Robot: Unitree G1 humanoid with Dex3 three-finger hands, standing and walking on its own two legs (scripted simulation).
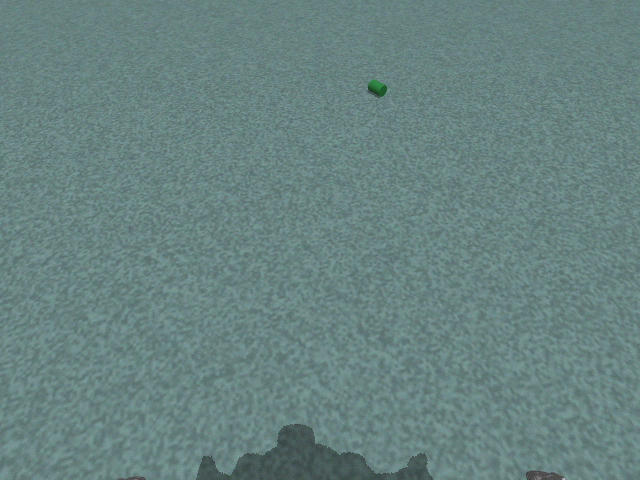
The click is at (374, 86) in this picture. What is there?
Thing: lying can
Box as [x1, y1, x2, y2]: [368, 79, 386, 96]
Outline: 371,80 368,84 368,89 382,96 386,91 386,86 374,79
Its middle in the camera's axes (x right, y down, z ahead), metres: +0.35 -0.91 +2.30
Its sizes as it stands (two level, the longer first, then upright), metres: 0.094 0.068 0.068
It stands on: the floor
